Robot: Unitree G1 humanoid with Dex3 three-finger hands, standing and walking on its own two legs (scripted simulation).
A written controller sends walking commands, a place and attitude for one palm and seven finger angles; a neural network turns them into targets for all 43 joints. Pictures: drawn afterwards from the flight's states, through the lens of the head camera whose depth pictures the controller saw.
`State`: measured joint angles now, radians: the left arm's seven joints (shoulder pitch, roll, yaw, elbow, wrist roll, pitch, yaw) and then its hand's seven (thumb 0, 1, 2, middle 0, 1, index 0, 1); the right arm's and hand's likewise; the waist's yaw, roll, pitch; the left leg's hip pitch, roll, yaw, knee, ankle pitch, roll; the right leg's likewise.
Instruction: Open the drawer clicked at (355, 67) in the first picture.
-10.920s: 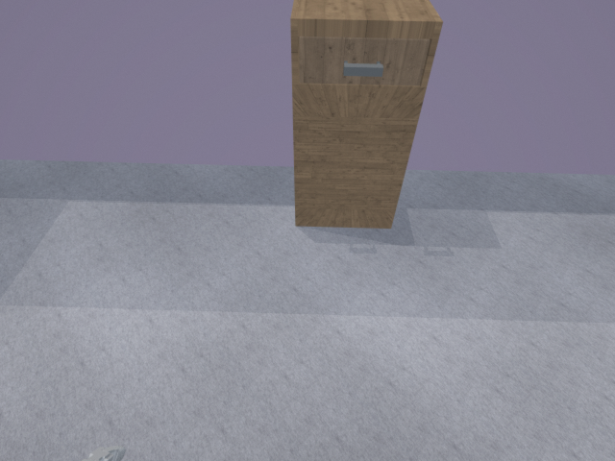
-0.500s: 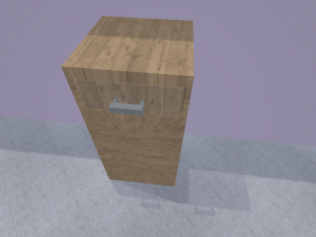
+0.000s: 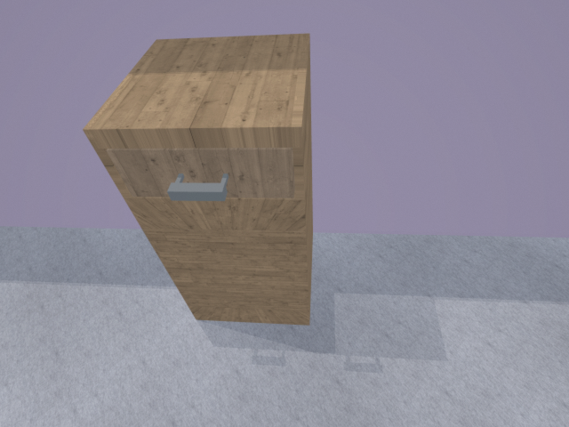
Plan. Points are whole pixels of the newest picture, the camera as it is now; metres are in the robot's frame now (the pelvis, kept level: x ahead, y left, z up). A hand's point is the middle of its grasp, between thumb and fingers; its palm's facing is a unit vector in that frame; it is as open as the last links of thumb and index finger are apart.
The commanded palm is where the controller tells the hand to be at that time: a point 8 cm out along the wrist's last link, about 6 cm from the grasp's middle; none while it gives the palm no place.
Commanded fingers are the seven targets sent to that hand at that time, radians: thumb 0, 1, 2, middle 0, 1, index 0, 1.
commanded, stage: come to a stop and stand still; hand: left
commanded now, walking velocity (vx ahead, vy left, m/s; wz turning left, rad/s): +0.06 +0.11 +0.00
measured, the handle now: (200, 184) +0.58 +0.23 -0.02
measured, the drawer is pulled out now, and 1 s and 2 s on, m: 0.00 0.00 0.00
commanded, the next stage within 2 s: look again from close up in 0.64 s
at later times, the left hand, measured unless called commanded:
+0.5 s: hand out of the picture -0.03 +0.21 -0.18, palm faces +0.07 -0.98 -0.17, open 7.4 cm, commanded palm none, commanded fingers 0.00 0.90 0.90 -0.20 -0.30 -0.20 -0.30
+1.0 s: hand out of the picture -0.01 +0.23 -0.18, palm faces +0.04 -0.97 -0.23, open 7.4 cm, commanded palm none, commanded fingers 0.00 0.90 0.90 -0.20 -0.30 -0.20 -0.30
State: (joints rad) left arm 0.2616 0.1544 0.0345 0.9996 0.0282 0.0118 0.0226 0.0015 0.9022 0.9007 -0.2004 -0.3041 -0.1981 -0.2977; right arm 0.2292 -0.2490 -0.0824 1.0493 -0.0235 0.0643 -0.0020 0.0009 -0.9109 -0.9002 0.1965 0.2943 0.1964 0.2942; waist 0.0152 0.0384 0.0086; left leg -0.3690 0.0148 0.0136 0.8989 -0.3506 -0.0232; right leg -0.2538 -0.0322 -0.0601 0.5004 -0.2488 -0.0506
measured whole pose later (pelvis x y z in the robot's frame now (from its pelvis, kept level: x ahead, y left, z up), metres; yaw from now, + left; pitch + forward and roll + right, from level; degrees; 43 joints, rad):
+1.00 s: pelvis +0.00 +0.05 -0.01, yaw +0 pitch -1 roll +0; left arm 0.29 0.14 -0.01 1.13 0.01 -0.01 0.03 0.00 0.90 0.90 -0.20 -0.30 -0.20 -0.30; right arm 0.34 -0.15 0.01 1.06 -0.02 -0.02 -0.03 0.01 -0.91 -0.90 0.20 0.29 0.20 0.29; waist 0.00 0.06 0.01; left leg -0.12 0.00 0.04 0.50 -0.37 0.01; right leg -0.27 -0.07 -0.05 0.55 -0.26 0.03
